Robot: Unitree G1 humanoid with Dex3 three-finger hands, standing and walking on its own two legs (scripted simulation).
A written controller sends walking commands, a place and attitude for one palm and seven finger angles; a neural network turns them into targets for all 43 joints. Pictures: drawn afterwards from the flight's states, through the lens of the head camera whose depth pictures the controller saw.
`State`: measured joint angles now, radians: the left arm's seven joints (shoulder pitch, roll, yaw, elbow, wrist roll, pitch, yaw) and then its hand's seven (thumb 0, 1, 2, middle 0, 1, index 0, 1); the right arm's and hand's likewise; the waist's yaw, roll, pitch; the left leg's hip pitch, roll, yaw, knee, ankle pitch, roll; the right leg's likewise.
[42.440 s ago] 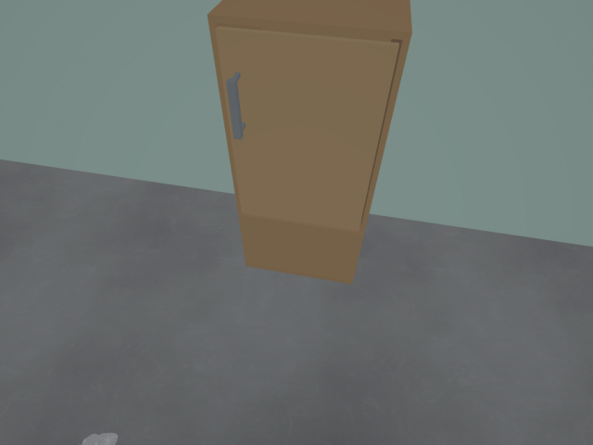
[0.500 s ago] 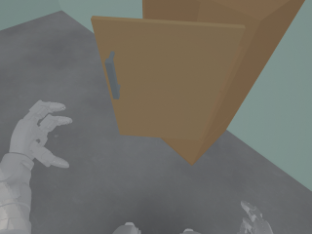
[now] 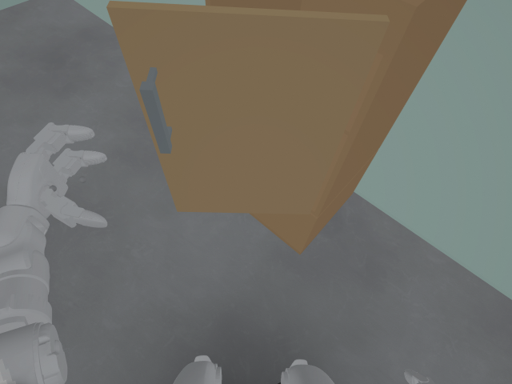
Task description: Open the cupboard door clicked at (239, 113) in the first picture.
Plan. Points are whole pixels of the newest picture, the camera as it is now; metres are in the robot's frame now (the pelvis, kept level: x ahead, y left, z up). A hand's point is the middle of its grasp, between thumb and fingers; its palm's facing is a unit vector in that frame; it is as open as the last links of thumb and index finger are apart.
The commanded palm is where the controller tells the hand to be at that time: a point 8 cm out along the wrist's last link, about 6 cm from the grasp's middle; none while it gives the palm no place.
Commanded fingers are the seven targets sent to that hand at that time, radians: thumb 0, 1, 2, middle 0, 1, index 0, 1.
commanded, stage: move the hooked fingers beside the handle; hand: left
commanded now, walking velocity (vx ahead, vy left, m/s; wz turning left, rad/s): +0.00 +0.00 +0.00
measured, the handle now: (159, 113) +0.56 +0.18 +0.06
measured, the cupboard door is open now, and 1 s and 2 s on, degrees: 42 42 42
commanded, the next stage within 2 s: slide the fingers in behind the handle in 1.60 s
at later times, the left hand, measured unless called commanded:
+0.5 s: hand (100, 147) +0.47 +0.26 +0.07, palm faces -0.01 -1.00 +0.00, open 14.0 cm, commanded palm +0.46 +0.30 +0.06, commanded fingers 0.00 -0.50 0.30 -0.30 -1.20 -0.30 -1.20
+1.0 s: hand (116, 124) +0.52 +0.25 +0.06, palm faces -0.01 -1.00 -0.01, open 14.0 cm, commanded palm +0.50 +0.29 +0.06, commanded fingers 0.00 -0.50 0.30 -0.30 -1.20 -0.30 -1.20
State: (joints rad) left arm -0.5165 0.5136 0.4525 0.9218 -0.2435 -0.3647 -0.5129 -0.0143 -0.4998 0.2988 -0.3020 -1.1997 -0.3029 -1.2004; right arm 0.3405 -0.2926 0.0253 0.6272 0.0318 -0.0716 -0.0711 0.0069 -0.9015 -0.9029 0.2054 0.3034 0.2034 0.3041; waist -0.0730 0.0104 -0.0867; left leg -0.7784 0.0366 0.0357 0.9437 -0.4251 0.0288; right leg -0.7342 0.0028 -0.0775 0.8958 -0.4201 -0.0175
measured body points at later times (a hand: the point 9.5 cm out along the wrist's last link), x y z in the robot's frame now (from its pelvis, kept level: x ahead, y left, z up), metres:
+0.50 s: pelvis +0.00 +0.01 -0.01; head +0.11 +0.04 +0.42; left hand +0.46 +0.31 +0.07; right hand +0.03 -0.26 -0.12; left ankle +0.02 +0.10 -0.69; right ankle +0.01 -0.11 -0.69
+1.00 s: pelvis +0.01 +0.02 -0.02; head +0.15 +0.04 +0.41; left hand +0.52 +0.30 +0.06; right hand -0.03 -0.25 -0.11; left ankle +0.02 +0.10 -0.69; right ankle +0.01 -0.11 -0.69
